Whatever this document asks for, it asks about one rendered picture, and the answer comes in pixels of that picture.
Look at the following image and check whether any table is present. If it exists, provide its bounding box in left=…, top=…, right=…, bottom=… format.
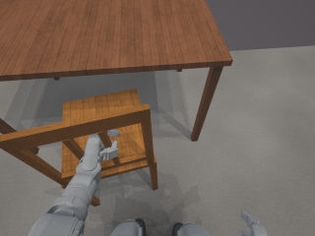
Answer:
left=0, top=0, right=233, bottom=154

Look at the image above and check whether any chair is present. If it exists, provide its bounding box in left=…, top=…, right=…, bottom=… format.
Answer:
left=0, top=88, right=158, bottom=207

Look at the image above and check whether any left robot forearm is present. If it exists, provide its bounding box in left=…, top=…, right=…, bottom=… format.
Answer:
left=28, top=154, right=101, bottom=236

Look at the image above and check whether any robot left thigh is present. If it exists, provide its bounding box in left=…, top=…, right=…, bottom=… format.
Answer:
left=110, top=221, right=143, bottom=236

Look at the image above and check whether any right robot hand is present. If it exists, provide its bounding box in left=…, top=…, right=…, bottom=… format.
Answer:
left=237, top=211, right=269, bottom=236

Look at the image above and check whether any robot right shin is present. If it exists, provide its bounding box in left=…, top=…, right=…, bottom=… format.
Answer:
left=180, top=222, right=194, bottom=228

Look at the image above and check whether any left robot upper arm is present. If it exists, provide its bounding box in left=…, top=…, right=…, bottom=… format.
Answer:
left=31, top=212, right=85, bottom=236

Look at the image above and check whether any left robot hand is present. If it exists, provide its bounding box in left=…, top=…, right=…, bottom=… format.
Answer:
left=84, top=129, right=120, bottom=162

